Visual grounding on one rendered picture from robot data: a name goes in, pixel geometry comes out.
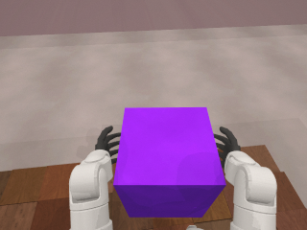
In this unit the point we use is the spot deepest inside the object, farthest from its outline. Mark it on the right robot shin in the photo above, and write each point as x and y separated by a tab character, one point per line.
191	226

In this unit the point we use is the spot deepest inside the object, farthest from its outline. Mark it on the robot left forearm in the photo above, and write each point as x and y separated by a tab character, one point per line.
88	192

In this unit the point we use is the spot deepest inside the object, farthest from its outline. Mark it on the robot right forearm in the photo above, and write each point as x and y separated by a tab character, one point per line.
255	193

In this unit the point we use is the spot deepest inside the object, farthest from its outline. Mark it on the robot right hand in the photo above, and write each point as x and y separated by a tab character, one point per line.
230	143

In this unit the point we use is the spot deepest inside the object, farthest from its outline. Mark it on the robot left hand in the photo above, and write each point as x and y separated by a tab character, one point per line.
103	142

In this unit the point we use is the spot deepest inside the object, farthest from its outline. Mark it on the carton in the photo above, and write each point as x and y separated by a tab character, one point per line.
168	165

